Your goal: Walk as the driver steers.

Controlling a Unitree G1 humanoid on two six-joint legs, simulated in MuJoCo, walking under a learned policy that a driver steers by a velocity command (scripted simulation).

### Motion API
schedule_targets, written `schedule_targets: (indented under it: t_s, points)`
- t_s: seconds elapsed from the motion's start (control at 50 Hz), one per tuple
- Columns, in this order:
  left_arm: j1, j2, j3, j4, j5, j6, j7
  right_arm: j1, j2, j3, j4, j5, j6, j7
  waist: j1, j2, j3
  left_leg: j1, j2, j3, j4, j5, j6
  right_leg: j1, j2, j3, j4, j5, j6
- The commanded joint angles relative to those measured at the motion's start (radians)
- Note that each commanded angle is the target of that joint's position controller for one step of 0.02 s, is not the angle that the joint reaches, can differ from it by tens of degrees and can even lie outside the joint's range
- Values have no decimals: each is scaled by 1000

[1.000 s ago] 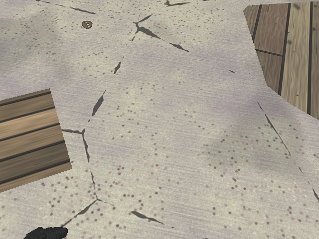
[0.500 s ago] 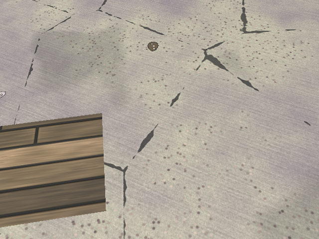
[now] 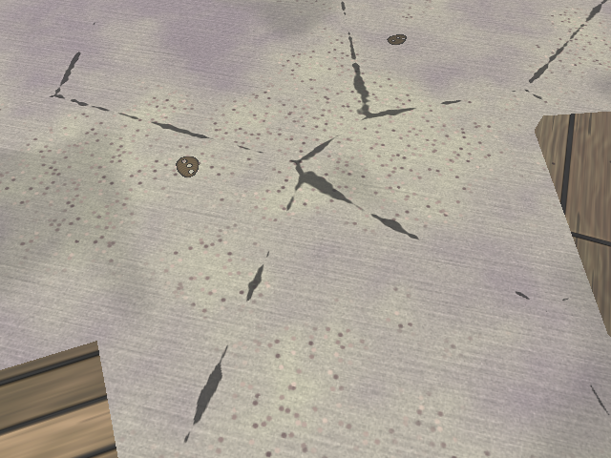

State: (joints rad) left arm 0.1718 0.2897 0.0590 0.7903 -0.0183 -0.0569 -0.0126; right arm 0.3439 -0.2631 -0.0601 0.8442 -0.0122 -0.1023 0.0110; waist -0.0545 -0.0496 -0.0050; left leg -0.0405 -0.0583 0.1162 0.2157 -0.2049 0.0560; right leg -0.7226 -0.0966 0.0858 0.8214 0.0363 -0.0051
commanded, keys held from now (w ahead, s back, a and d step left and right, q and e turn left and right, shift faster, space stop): w+e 0.52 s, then w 0.48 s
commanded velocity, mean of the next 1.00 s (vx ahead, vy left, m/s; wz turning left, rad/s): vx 0.50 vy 0.00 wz -0.38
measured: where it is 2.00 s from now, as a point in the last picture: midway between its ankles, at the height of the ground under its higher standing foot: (381, 352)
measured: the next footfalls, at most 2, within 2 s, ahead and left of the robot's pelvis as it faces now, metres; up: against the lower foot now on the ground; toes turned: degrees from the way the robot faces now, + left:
right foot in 0.22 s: +0.28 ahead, -0.15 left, +0.00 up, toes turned -9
left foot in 0.68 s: +0.59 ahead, -0.01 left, +0.00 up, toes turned -23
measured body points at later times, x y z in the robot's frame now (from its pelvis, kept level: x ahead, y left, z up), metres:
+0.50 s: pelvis +0.28 -0.07 +0.00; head +0.31 -0.09 +0.45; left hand +0.43 +0.18 -0.11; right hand +0.39 -0.37 -0.09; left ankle +0.45 +0.09 -0.68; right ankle +0.24 -0.14 -0.75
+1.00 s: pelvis +0.55 -0.09 +0.00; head +0.58 -0.09 +0.45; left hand +0.82 +0.06 -0.09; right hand +0.46 -0.35 -0.12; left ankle +0.56 +0.01 -0.75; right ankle +0.59 -0.30 -0.69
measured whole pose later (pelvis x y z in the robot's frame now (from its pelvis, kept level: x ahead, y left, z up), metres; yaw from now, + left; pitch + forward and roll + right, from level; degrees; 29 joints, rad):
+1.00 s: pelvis +0.55 -0.09 +0.00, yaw -23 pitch +2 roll +1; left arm 0.16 0.28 0.05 0.67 -0.01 -0.06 0.00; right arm 0.38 -0.26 -0.05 0.83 0.01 -0.09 0.02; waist -0.07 -0.04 0.01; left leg -0.12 -0.05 0.02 0.28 -0.19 0.05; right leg -0.64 -0.09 0.05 0.83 -0.13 0.00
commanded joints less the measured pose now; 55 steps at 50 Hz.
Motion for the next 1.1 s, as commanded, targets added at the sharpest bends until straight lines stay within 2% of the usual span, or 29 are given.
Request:
schedule_targets:
  t_s: [0.02,0.12,0.16,0.18,0.2,0.22,0.24,0.26,0.28,0.3,0.32,0.34,0.36,0.42,0.5,0.6,0.64,0.68,0.7,0.72,0.74,0.76,0.78,0.8,0.82,0.88,0.96,1.06,1.1]
  points:
    - [-89,22,-2,-86,2,-12,-16,-35,-154,-33,-50,6,-13,-13,-7,87,68,-39,284,-56,-105,275,118,26,2,-34,-114,104,-11]
    - [-197,22,-5,-171,-2,-12,-48,20,-174,-41,-11,21,25,-21,-35,90,94,158,339,-13,-4,436,96,-44,27,-101,-206,-62,-51]
    - [-164,43,6,-188,-2,-10,-58,-3,-201,-47,-20,24,40,-31,2,128,47,179,338,23,111,754,71,62,80,-165,-214,-165,-84]
    - [-102,67,20,-183,-1,-6,-58,-11,-215,-51,-25,24,48,-38,40,153,-3,178,332,40,214,930,58,161,120,-196,-208,-212,-104]
    - [29,108,44,-156,-3,-4,-53,-26,-221,-51,-31,24,56,-44,116,149,-75,133,307,66,391,1002,35,343,161,-210,-252,-188,-135]
    - [197,177,78,-120,-3,1,-36,-33,-213,-45,-46,23,52,-50,200,104,-165,-57,270,75,640,836,-4,643,127,-109,-296,-128,-185]
    - [263,293,104,-110,-1,6,-17,40,-88,-5,-97,-9,26,-37,146,-135,-268,-504,114,59,1020,66,-66,1033,-139,369,-308,-152,-343]
    - [282,264,88,-130,1,-4,-18,16,-95,7,-111,3,-19,-17,155,-132,-416,-697,0,-169,1200,-390,-72,1172,-264,770,-467,-212,-451]
    - [262,196,69,-124,8,-8,-18,-91,-158,-13,-139,43,-42,-2,187,-60,-308,-794,69,-234,1214,-313,-52,1113,-219,612,-487,-210,-384]
    - [204,161,59,-129,2,-10,-17,-131,-151,-7,-154,46,-53,0,153,-6,-187,-789,112,-215,1131,-225,-38,956,-172,459,-493,-154,-339]
    - [131,137,51,-145,1,-8,-16,-139,-144,-10,-147,25,-53,-7,105,59,-110,-735,147,-202,1035,-175,-43,796,-128,363,-510,-77,-305]
    - [80,102,38,-163,9,-6,-15,-135,-151,-19,-142,6,-40,-14,68,67,-64,-665,171,-197,978,-132,-48,681,-91,294,-544,-2,-284]
    - [60,113,40,-177,18,-6,-11,-110,-148,-22,-151,4,-26,-12,38,11,-58,-608,174,-199,953,-121,-65,597,-88,291,-567,45,-304]
    - [62,137,48,-173,10,-13,3,-118,-115,-15,-159,-4,0,-18,24,12,-33,-564,166,-167,810,-52,-113,470,-42,196,-595,106,-299]
    - [121,158,56,-151,-2,-3,22,-281,-74,4,-200,-2,-3,-13,89,-21,-13,-508,109,-158,485,214,-127,432,18,143,-574,-2,-236]
    - [196,139,49,-113,-7,3,25,-353,-115,-6,-221,17,-23,13,125,-53,-12,-449,86,-182,312,269,-95,543,-47,238,-503,-144,-204]
    - [190,142,50,-107,0,6,24,-325,-134,-16,-221,17,-31,17,102,-77,-3,-416,85,-175,287,185,-60,588,-74,278,-455,-119,-187]
    - [177,109,39,-112,5,9,21,-195,-164,-37,-191,6,-37,9,33,-71,-58,-225,81,-151,238,154,-7,585,-15,249,-314,13,-147]
    - [178,64,19,-129,17,6,19,-58,-212,-50,-179,-7,-41,3,-26,17,-182,-2,220,-289,255,166,56,492,45,179,-60,-74,-109]
    - [319,10,3,-138,-11,-6,21,61,-305,-78,-132,-13,-28,8,7,338,-302,328,415,-724,176,-49,229,138,192,47,294,-420,-31]
    - [304,79,10,-125,-16,-13,23,87,-222,-60,-123,20,-24,18,-19,317,-265,343,454,-911,81,-291,241,-28,166,98,438,-608,-22]
    - [195,135,25,-136,-20,-14,22,38,-165,-42,-131,24,-20,16,-37,202,-129,235,420,-785,69,-315,197,-82,123,106,485,-530,-27]
    - [122,128,21,-154,-8,-13,23,-15,-147,-32,-143,12,-12,14,-22,125,-70,127,377,-658,64,-226,169,-62,81,60,465,-458,-28]
    - [78,114,21,-169,9,-17,20,-51,-126,-24,-141,6,-7,14,-3,99,-9,29,337,-576,38,-124,168,-51,50,37,398,-405,-27]
    - [81,103,24,-170,12,-17,17,-70,-113,-17,-141,0,-9,12,24,134,-2,-30,311,-521,20,-38,162,-1,19,30,347,-365,-25]
    - [100,61,16,-159,9,-9,12,-64,-117,-16,-123,11,-13,10,44,155,-10,-83,273,-406,-24,118,170,55,3,-10,243,-327,-10]
    - [-16,25,1,-187,14,-15,9,-31,-162,-27,-91,20,-4,0,16,123,9,-76,265,-304,-61,229,167,43,-6,-37,10,-153,11]
    - [-161,18,-4,-217,2,-27,-10,43,-178,-26,-44,33,12,-3,-38,125,44,-51,255,-233,-49,235,139,115,32,-73,-210,10,10]
    - [-199,21,-2,-233,4,-33,-20,58,-177,-23,-26,31,26,-6,-40,128,60,-9,265,-229,2,357,123,130,55,-80,-268,-1,-5]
